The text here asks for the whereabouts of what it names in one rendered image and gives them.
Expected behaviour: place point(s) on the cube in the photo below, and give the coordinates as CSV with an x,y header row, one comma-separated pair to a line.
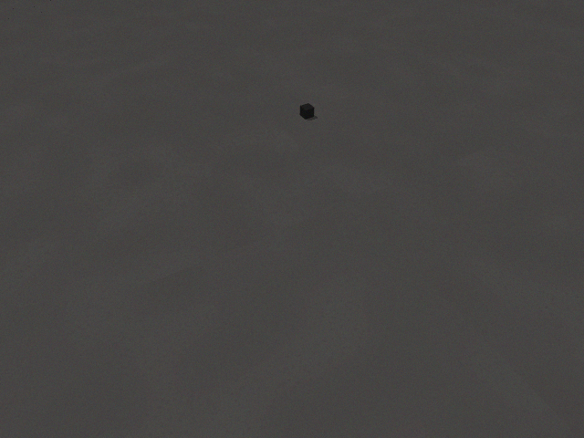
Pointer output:
x,y
306,111

